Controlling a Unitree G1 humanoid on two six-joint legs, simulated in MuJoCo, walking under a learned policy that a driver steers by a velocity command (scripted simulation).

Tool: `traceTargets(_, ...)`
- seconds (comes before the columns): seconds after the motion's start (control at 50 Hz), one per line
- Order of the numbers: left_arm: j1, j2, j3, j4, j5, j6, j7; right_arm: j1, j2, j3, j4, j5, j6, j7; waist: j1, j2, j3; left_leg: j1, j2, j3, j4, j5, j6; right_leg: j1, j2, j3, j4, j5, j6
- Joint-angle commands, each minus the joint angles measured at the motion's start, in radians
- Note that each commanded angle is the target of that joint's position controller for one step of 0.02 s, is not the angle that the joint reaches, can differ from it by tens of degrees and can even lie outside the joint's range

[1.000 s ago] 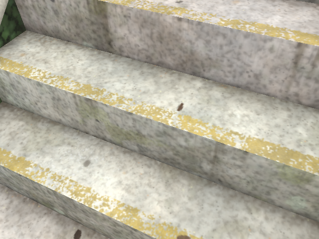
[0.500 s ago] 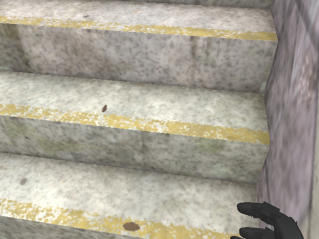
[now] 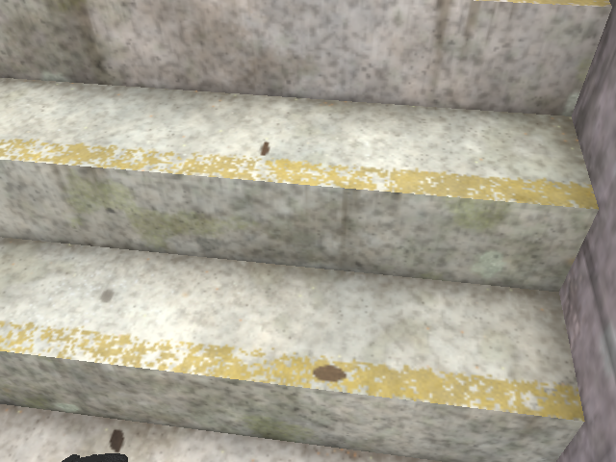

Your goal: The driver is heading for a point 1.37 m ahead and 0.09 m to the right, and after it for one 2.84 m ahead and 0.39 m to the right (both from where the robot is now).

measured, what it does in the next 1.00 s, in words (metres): steps to the left, turning right: right foot, then left foot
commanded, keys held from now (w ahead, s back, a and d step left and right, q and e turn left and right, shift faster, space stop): w+q+shift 0.10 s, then w+e+shift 0.82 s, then w+q+shift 0.08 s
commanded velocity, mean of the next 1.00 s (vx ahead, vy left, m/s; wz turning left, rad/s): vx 1.00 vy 0.00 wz -0.34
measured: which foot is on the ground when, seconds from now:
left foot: down 0.00-0.68, up 0.70-0.86, down 0.88-1.00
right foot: up 0.00-0.70, down 0.72-0.90, up 0.92-1.00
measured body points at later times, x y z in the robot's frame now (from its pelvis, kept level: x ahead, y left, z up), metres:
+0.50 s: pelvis +0.02 +0.10 -0.01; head +0.05 +0.15 +0.43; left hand +0.13 +0.40 -0.14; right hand +0.24 -0.11 -0.07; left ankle +0.03 +0.12 -0.70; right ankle +0.05 +0.05 -0.66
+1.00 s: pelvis +0.00 +0.17 +0.00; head +0.03 +0.16 +0.45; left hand +0.29 +0.32 -0.07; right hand +0.07 -0.09 -0.10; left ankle +0.08 +0.34 -0.70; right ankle -0.03 +0.08 -0.61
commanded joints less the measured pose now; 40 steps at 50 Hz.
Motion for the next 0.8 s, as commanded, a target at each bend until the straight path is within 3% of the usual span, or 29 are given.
traceTargets(0.02, -0.244, -0.214, -0.084, -0.323, 0.025, -0.025, -0.016, -0.138, -0.083, 0.018, -0.128, -0.034, -0.044, -0.041, 0.07, 0.369, 0.091, 0.037, 0.201, -0.901, -0.645, -0.386, 0.105, -0.555, 0.202, 0.091, 0.79, 0.238, 0.074)
traceTargets(0.06, -0.105, -0.073, -0.067, -0.228, 0.022, -0.026, -0.024, -0.158, -0.099, 0.003, -0.126, -0.036, -0.026, -0.07, 0.089, 0.099, -0.019, 0.01, 0.124, -0.684, -0.481, -0.128, 0.154, -0.414, 0.198, 0.035, 0.895, 0.356, 0.118)
traceTargets(0.08, -0.106, -0.035, -0.062, -0.22, 0.028, -0.018, -0.023, -0.08, -0.104, 0.002, -0.114, -0.011, -0.032, -0.083, 0.054, 0.023, -0.034, 0.006, 0.081, -0.627, -0.454, -0.083, 0.136, -0.373, 0.218, 0.024, 0.823, 0.305, 0.11)
traceTargets(0.16, -0.112, -0.018, -0.07, -0.208, -0.019, 0.024, -0.014, 0.104, -0.06, -0.011, -0.041, -0.009, -0.053, -0.115, 0.009, 0.057, -0.029, 0.225, 0.108, -0.552, -0.496, 0.014, 0.104, -0.318, 0.256, -0.025, 0.452, 0.194, 0.071)
traceTargets(0.2, -0.094, 0.001, -0.073, -0.192, -0.033, 0.021, -0.013, 0.056, -0.054, -0.018, -0.053, -0.013, -0.046, -0.125, 0.031, 0.045, -0.008, 0.263, 0.101, -0.457, -0.561, 0.128, 0.011, -0.187, 0.256, -0.043, 0.068, 0.167, 0.041)
traceTargets(0.24, 0.016, 0.021, -0.056, -0.147, -0.053, 0.028, 0.001, -0.014, -0.046, -0.021, -0.04, -0.016, -0.04, -0.125, 0.094, 0.128, -0.035, 0.192, 0.08, -0.306, -0.609, 0.519, -0.06, 0.178, 0.268, -0.092, -0.325, 0.119, -0.054)
traceTargets(0.28, 0.13, 0.095, -0.012, -0.066, -0.064, 0.039, 0.015, 0.007, -0.033, -0.024, -0.023, 0.015, -0.037, -0.129, 0.107, 0.035, -0.044, 0.336, 0.047, -0.21, -0.424, 1.037, -0.106, 0.276, 0.336, -0.25, -0.554, 0.159, -0.096)
traceTargets(0.3, 0.266, 0.079, 0.004, -0.015, -0.071, 0.022, 0.011, -0.076, -0.06, -0.038, -0.046, 0.053, -0.025, -0.131, 0.224, -0.047, -0.106, 0.295, 0.003, -0.133, -0.036, 1.091, -0.109, 0.418, 0.288, -0.179, -0.667, 0.391, -0.182)
traceTargets(0.32, 0.27, 0.064, 0.009, -0.001, -0.06, 0.009, 0.008, -0.237, -0.059, -0.036, -0.13, 0.078, -0.02, -0.109, 0.269, -0.135, -0.061, -0.105, -0.166, -0.038, 0.34, 0.763, -0.24, 0.584, 0.181, 0.123, -0.625, 0.405, -0.365)
traceTargets(0.34, -0.012, 0.068, 0.013, -0.076, -0.012, -0.014, 0.014, -0.063, -0.051, -0.052, -0.169, 0.06, -0.016, -0.095, 0.061, -0.416, -0.017, -0.37, -0.083, -0.246, 0.659, 0.042, -0.181, 0.391, -0.233, 0.891, -0.775, 0.05, -0.523)
traceTargets(0.36, -0.075, -0.029, 0.009, -0.147, -0.014, -0.04, 0.039, -0.046, -0.075, -0.061, -0.179, 0.04, 0.004, -0.095, 0.055, -0.218, 0.044, -0.408, 0.106, -0.43, 0.799, 0.08, -0.117, 0.189, -0.446, 1.257, -0.907, -0.168, -0.589)
traceTargets(0.38, -0.051, -0.055, 0.01, -0.163, -0.025, -0.058, 0.056, -0.065, -0.091, -0.067, -0.192, 0.037, 0.019, -0.087, 0.07, -0.06, 0.005, -0.294, 0.132, -0.497, 0.81, -0.001, -0.093, 0.058, -0.464, 1.327, -0.923, -0.134, -0.577)
traceTargets(0.42, 0.058, -0.026, 0.019, -0.176, 0.007, -0.068, 0.094, -0.111, -0.07, -0.034, -0.223, 0.025, 0.037, -0.08, 0.111, 0.138, -0.137, -0.112, 0.173, -0.533, 0.487, 0.014, -0.031, -0.042, -0.29, 1.179, -0.745, -0.049, -0.463)
traceTargets(0.44, -0.005, -0.007, 0.019, -0.157, 0.021, -0.057, 0.103, -0.113, -0.077, -0.026, -0.202, 0.027, 0.041, -0.065, 0.057, 0.275, -0.194, 0.177, 0.155, -0.49, 0.244, 0.046, 0.003, -0.303, -0.127, 0.999, -0.71, -0.112, -0.336)
traceTargets(0.46, -0.119, 0.007, 0.019, -0.145, -0.002, -0.034, 0.094, -0.035, -0.044, -0.006, -0.168, 0.026, 0.044, -0.059, -0.062, 0.371, -0.165, 0.575, 0.107, -0.378, -0.117, 0.18, 0.02, -0.646, 0.139, 0.636, -0.502, -0.105, -0.176)
traceTargets(0.48, -0.144, -0.029, 0.013, -0.08, -0.067, -0.009, 0.082, 0.019, -0.055, 0.005, -0.097, -0.046, 0.014, -0.047, -0.12, 0.625, -0.098, 0.629, 0.116, -0.309, -0.391, 0.325, -0.01, -0.728, 0.527, 0.042, 0.234, 0.133, -0.048)
traceTargets(0.5, -0.067, 0.029, 0.046, -0.041, -0.039, -0.01, 0.091, -0.174, -0.045, 0.003, -0.154, -0.09, -0.028, -0.07, -0.03, 0.492, -0.092, 0.389, 0.176, -0.463, -0.373, 0.261, -0.087, -0.683, 0.568, 0.002, 0.775, 0.238, 0.018)
traceTargets(0.54, 0.086, 0.052, 0.054, 0.016, 0.014, 0.018, 0.066, -0.304, 0.032, 0.053, -0.234, -0.055, -0.041, -0.139, 0.094, 0.15, -0.105, 0.276, 0.206, -0.403, -0.4, 0.228, -0.229, -0.562, 0.447, 0.08, 1.009, 0.356, 0.073)
traceTargets(0.58, 0.187, 0.154, 0.063, 0.011, 0.015, 0.037, 0.015, -0.306, -0.014, 0.04, -0.247, -0.026, -0.052, -0.158, 0.152, 0.073, -0.064, 0.277, 0.179, -0.242, -0.468, 0.579, -0.285, -0.432, 0.407, -0.001, 0.804, 0.307, 0.077)
traceTargets(0.62, 0.272, 0.191, 0.08, 0.015, -0.001, 0.064, -0.018, -0.376, -0.092, 0.014, -0.256, -0.034, -0.054, -0.157, 0.215, 0.049, -0.056, 0.21, 0.13, -0.064, -0.484, 0.938, -0.346, -0.197, 0.422, -0.123, 0.593, 0.267, 0.044)
traceTargets(0.64, 0.408, 0.217, 0.093, 0.029, -0.005, 0.075, -0.022, -0.494, -0.136, -0.001, -0.278, -0.027, -0.048, -0.159, 0.32, 0.065, -0.038, 0.112, 0.081, 0.053, -0.444, 1.135, -0.417, 0.005, 0.406, -0.185, 0.338, 0.229, -0.001)
traceTargets(0.66, 0.683, 0.275, 0.116, 0.063, -0.03, 0.085, -0.017, -0.71, -0.175, -0.019, -0.317, 0.016, -0.036, -0.16, 0.534, 0.061, -0.036, -0.03, -0.083, 0.262, -0.135, 1.435, -0.538, 0.333, 0.348, -0.274, -0.206, 0.171, -0.151)
traceTargets(0.68, 0.677, 0.202, 0.105, 0.11, -0.084, 0.085, -0.021, -0.614, -0.081, -0.005, -0.247, 0.064, -0.03, -0.163, 0.521, -0.214, -0.009, -0.091, -0.144, 0.223, 0.463, 0.814, -0.359, 0.394, 0.211, -0.191, -0.598, 0.54, -0.297)
traceTargets(0.7, 0.331, 0.025, 0.039, 0.111, -0.067, 0.067, -0.031, -0.485, 0.104, 0.064, -0.263, 0.051, -0.017, -0.152, 0.324, -0.71, 0.075, -0.164, -0.149, 0.025, 1.208, -0.442, -0.135, 0.209, 0.16, -0.092, -0.779, 1.049, -0.268)
traceTargets(0.72, 0.011, -0.03, -0.01, -0.015, -0.009, 0.03, -0.036, -0.57, 0.145, 0.104, -0.398, -0.012, -0.021, -0.115, 0.138, -0.47, 0.154, -0.21, -0.045, -0.244, 1.333, -0.577, -0.035, -0.063, 0.175, -0.03, -0.574, 0.869, -0.172)
traceTargets(0.74, 0.056, -0.061, -0.049, -0.051, 0.041, -0.006, -0.053, -0.453, 0.161, 0.088, -0.366, -0.008, -0.019, -0.077, 0.02, 0.023, -0.048, -0.3, 0.005, -0.322, 1.054, -0.279, 0.007, 0.128, 0.203, 0.208, -0.341, 0.545, -0.181)
traceTargets(0.76, 0.075, -0.034, -0.051, -0.079, 0.029, -0.013, -0.045, -0.373, 0.129, 0.095, -0.342, -0.033, -0.018, -0.06, -0.022, 0.304, -0.025, -0.268, -0.019, -0.201, 0.848, -0.103, -0.066, 0.045, 0.207, 0.254, -0.426, 0.474, -0.212)
traceTargets(0.78, 0.031, 0.089, -0.012, -0.085, 0.035, -0.017, -0.004, -0.275, 0.118, 0.11, -0.32, -0.058, -0.029, -0.044, -0.057, 0.265, 0.025, -0.185, -0.031, -0.095, 0.688, -0.034, -0.121, -0.098, 0.211, 0.296, -0.565, 0.392, -0.267)
traceTargets(0.8, -0.048, 0.209, 0.031, -0.11, 0.043, -0.01, 0.025, -0.237, 0.082, 0.107, -0.321, -0.028, -0.022, -0.041, -0.061, 0.087, 0.036, -0.074, 0.006, -0.051, 0.42, -0.055, -0.139, -0.182, 0.162, 0.418, -0.716, 0.111, -0.291)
